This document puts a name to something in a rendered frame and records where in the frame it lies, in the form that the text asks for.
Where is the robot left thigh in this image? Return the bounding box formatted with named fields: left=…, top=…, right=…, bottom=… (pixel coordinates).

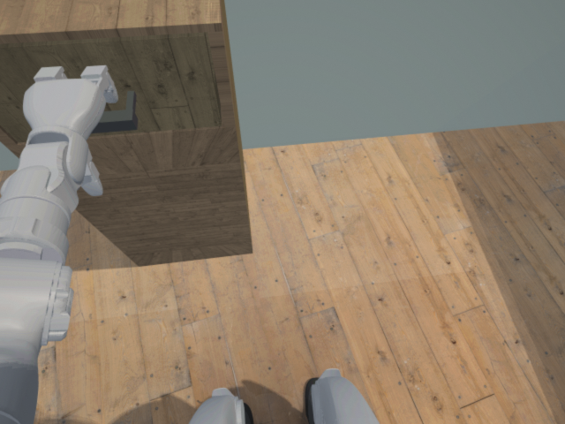
left=189, top=395, right=245, bottom=424

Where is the drawer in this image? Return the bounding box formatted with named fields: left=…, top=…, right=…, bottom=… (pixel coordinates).
left=0, top=32, right=222, bottom=142

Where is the robot right thigh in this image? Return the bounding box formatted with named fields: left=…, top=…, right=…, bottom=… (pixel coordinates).
left=312, top=376, right=380, bottom=424

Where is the handle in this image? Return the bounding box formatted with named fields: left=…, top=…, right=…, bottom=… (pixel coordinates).
left=91, top=91, right=138, bottom=133

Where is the robot thigh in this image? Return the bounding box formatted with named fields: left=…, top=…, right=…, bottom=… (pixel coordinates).
left=189, top=395, right=245, bottom=424
left=312, top=376, right=380, bottom=424

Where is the left robot upper arm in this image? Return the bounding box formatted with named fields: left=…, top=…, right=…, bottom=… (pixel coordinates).
left=0, top=257, right=74, bottom=424

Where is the left robot forearm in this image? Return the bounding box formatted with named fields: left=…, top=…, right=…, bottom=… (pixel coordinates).
left=0, top=125, right=88, bottom=266

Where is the cabinet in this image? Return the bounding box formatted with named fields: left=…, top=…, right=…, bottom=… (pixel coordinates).
left=0, top=0, right=253, bottom=267

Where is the left robot hand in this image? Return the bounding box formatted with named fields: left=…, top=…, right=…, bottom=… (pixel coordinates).
left=23, top=65, right=118, bottom=196

